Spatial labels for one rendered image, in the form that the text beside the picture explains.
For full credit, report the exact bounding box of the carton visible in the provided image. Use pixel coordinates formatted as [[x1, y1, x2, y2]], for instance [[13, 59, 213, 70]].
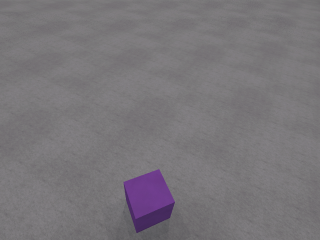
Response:
[[123, 169, 175, 233]]

